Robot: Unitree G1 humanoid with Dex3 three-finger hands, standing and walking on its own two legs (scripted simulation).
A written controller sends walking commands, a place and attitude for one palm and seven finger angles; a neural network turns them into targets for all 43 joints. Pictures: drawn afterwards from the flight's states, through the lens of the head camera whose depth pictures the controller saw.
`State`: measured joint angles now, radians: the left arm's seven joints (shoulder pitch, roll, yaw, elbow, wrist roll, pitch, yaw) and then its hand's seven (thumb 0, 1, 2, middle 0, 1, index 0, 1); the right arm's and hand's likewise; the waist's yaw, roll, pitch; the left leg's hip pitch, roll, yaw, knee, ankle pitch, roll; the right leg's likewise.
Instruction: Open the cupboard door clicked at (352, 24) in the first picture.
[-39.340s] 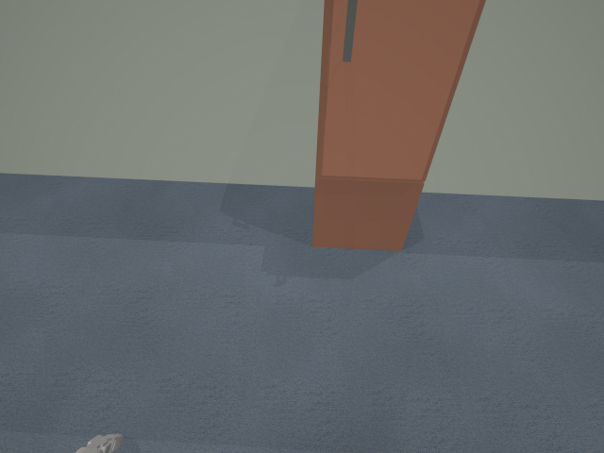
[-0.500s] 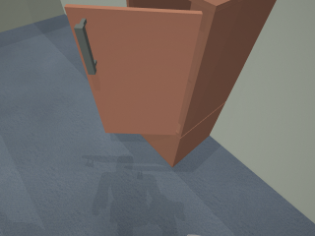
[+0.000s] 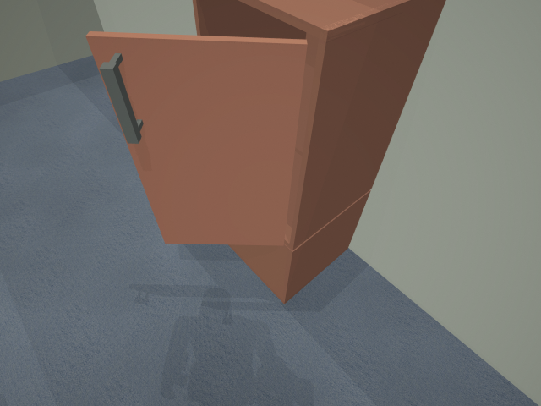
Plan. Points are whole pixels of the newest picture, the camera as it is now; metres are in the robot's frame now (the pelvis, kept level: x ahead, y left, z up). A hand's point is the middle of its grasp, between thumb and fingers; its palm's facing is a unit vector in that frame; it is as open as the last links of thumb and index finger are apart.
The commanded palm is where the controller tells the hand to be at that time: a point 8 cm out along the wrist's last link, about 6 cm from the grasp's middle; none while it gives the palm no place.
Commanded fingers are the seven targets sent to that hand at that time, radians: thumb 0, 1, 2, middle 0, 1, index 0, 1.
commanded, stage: come to a stop and stand still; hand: left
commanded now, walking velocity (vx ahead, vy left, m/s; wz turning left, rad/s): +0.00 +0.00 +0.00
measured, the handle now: (126, 100) +0.56 +0.29 +0.15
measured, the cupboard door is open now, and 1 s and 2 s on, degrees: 48 48 48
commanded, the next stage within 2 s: look again from close up in 0.04 s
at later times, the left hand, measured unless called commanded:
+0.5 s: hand out of the picture -0.02 +0.19 -0.18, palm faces +0.03 -0.98 -0.19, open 7.4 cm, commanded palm none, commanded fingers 0.00 0.90 0.90 -0.20 -0.30 -0.20 -0.30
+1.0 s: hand out of the picture -0.09 +0.20 -0.20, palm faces +0.10 -0.99 -0.13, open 7.4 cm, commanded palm none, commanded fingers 0.00 0.90 0.90 -0.20 -0.30 -0.20 -0.30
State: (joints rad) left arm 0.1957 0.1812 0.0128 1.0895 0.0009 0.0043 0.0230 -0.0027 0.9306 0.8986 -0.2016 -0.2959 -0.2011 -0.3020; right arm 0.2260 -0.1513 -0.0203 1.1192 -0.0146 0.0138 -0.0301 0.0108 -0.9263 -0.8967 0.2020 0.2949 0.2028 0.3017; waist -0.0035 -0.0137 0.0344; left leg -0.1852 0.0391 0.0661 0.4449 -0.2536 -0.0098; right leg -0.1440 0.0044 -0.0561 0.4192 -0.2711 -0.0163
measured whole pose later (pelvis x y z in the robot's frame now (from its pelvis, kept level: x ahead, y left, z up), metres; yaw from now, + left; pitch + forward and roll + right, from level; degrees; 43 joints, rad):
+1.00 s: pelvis -0.03 +0.05 -0.01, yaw +1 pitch -2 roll -1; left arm 0.42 0.15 0.03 1.09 0.02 0.01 0.02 0.00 0.91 0.90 -0.20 -0.30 -0.20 -0.30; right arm 0.37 -0.14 -0.01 1.09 -0.02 0.00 -0.01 0.01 -0.91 -0.90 0.20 0.29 0.20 0.30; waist 0.02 -0.04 -0.01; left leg -0.29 -0.01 0.07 0.60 -0.29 0.06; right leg -0.23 -0.05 -0.05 0.55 -0.30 0.01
